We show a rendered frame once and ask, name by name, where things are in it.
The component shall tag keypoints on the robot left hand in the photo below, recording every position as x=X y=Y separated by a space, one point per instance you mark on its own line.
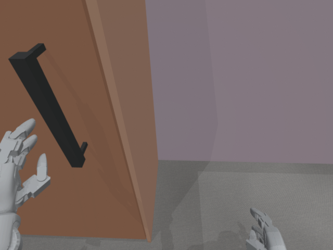
x=13 y=150

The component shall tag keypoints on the handle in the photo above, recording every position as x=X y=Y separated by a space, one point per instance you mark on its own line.
x=32 y=76

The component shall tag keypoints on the robot right hand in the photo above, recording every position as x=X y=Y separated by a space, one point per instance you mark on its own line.
x=270 y=237

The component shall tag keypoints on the left robot forearm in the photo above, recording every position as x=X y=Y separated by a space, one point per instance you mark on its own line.
x=10 y=238

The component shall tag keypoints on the wardrobe door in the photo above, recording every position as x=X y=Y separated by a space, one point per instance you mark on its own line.
x=97 y=200

